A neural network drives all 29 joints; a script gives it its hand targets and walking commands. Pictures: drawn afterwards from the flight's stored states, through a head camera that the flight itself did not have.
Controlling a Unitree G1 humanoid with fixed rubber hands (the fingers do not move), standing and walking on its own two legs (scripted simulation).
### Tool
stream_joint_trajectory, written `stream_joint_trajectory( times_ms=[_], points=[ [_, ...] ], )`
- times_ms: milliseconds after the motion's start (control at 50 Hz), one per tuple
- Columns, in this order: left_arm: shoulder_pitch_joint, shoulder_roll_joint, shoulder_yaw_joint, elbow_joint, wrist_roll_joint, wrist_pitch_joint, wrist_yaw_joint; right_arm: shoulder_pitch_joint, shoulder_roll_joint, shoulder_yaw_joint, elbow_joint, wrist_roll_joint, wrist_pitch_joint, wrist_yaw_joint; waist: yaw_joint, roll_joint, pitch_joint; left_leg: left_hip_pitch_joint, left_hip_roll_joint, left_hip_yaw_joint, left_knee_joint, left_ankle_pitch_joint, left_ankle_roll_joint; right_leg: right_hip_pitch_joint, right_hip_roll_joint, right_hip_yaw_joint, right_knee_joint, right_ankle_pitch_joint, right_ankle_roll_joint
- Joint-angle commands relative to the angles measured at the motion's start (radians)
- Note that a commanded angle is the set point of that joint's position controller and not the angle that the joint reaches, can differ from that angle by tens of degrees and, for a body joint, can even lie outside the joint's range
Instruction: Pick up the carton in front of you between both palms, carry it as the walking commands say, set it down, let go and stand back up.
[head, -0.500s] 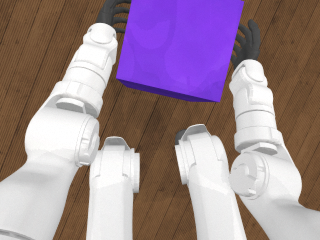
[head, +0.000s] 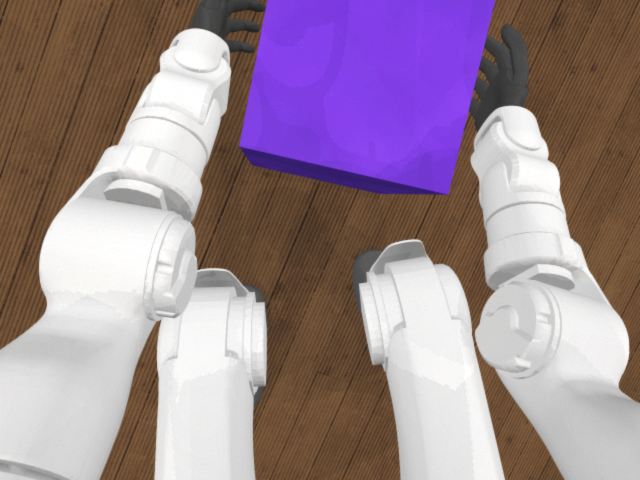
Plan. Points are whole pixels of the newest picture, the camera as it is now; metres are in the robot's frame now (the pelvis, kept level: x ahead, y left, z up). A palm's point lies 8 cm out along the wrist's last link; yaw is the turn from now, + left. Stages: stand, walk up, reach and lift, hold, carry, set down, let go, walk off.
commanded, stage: set down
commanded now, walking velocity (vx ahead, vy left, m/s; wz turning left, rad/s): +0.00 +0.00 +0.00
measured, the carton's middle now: (345, 98) +0.50 -0.07 -0.25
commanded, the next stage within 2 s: let go in 1.50 s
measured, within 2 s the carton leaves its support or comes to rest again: neither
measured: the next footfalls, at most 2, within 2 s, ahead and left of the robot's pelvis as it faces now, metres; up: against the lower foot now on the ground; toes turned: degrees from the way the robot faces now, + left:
none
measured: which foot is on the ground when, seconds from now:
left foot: down 0.00-1.00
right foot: down 0.00-1.00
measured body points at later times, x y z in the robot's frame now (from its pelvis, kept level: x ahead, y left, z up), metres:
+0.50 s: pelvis -0.01 -0.01 -0.01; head +0.36 +0.00 +0.25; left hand +0.56 +0.10 -0.20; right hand +0.46 -0.28 -0.19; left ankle +0.09 +0.10 -0.34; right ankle +0.13 -0.14 -0.34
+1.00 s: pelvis +0.01 -0.02 +0.09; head +0.32 -0.02 +0.41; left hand +0.58 +0.10 -0.03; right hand +0.46 -0.27 -0.03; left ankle +0.09 +0.10 -0.34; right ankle +0.13 -0.14 -0.34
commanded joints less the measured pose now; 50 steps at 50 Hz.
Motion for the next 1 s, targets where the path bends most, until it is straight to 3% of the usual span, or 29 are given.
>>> stream_joint_trajectory(
  times_ms=[0,120,160,180,220,280,360,500,620,740,820,900,980],
  points=[
    [-0.324,-0.560,-0.088,-0.078,-0.014,-0.035,-0.147,-0.451,0.482,0.234,0.014,0.012,0.005,0.159,-0.028,0.096,-0.759,0.295,-0.006,-0.040,-0.248,0.191,0.026,0.339,0.030,-0.108,-0.081,0.216,-0.063],
    [-0.357,-0.399,-0.105,-0.090,-0.039,-0.046,-0.127,-0.384,0.370,0.165,0.073,-0.002,-0.018,0.128,-0.038,0.092,-0.762,0.338,0.018,-0.045,-0.243,0.171,0.009,0.363,0.011,-0.116,-0.077,0.209,-0.051],
    [-0.323,-0.177,-0.088,-0.100,-0.057,-0.059,-0.086,-0.274,0.176,0.096,0.114,-0.004,-0.047,0.082,-0.047,0.089,-0.773,0.362,0.038,-0.043,-0.241,0.166,-0.005,0.384,-0.006,-0.123,-0.076,0.215,-0.042],
    [-0.279,0.000,-0.068,-0.105,-0.063,-0.069,-0.049,-0.194,0.006,0.055,0.131,0.006,-0.070,0.040,-0.053,0.088,-0.777,0.375,0.051,-0.046,-0.245,0.160,-0.012,0.399,-0.017,-0.127,-0.081,0.218,-0.037],
    [-0.251,0.187,-0.088,-0.105,-0.095,-0.080,0.006,-0.144,-0.194,0.070,0.133,0.076,-0.116,-0.032,-0.066,0.090,-0.798,0.392,0.074,-0.059,-0.243,0.160,-0.017,0.422,-0.037,-0.131,-0.089,0.238,-0.030],
    [-0.272,0.204,-0.144,-0.114,-0.178,-0.083,0.016,-0.176,-0.256,0.132,0.126,0.177,-0.155,-0.063,-0.086,0.126,-0.850,0.438,0.090,-0.071,-0.224,0.205,-0.020,0.430,-0.058,-0.123,-0.078,0.299,-0.040],
    [-0.292,0.175,-0.224,-0.187,-0.266,-0.099,0.005,-0.199,-0.238,0.246,0.093,0.295,-0.175,-0.055,-0.089,0.158,-0.952,0.518,0.102,-0.073,-0.196,0.287,-0.022,0.452,-0.070,-0.109,-0.074,0.377,-0.048],
    [-0.257,0.263,-0.195,-0.318,-0.257,-0.077,0.020,-0.123,-0.272,0.312,-0.061,0.398,-0.151,-0.085,-0.065,0.172,-1.237,0.690,0.099,-0.014,-0.184,0.291,-0.017,0.643,-0.050,-0.116,-0.112,0.426,-0.045],
    [-0.205,0.270,-0.129,-0.443,-0.221,-0.002,0.027,0.008,-0.267,0.292,-0.285,0.355,-0.072,-0.134,-0.075,0.174,-1.393,0.779,0.065,0.038,-0.274,0.188,-0.009,0.780,-0.013,-0.144,-0.223,0.368,-0.051],
    [-0.095,0.240,-0.037,-0.304,-0.174,0.014,-0.015,0.018,-0.160,0.291,-0.283,0.288,-0.027,-0.134,-0.053,0.083,-1.109,0.557,0.062,0.036,-0.374,0.098,0.009,0.714,-0.013,-0.129,-0.314,0.285,-0.039],
    [-0.057,0.237,0.000,-0.242,-0.141,-0.004,-0.038,0.044,-0.126,0.284,-0.260,0.257,-0.026,-0.117,-0.043,0.060,-1.076,0.514,0.059,0.030,-0.442,0.099,0.008,0.720,-0.010,-0.123,-0.369,0.285,-0.034],
    [-0.049,0.238,0.011,-0.263,-0.119,-0.008,-0.048,0.082,-0.121,0.263,-0.284,0.237,-0.022,-0.111,-0.053,0.082,-1.156,0.578,0.053,0.031,-0.507,0.124,0.000,0.765,-0.007,-0.126,-0.427,0.309,-0.037],
    [-0.051,0.228,0.002,-0.356,-0.110,0.008,-0.053,0.124,-0.132,0.247,-0.349,0.232,-0.010,-0.107,-0.069,0.142,-1.283,0.726,0.046,0.034,-0.565,0.184,-0.014,0.808,-0.005,-0.137,-0.485,0.352,-0.041]
  ],
)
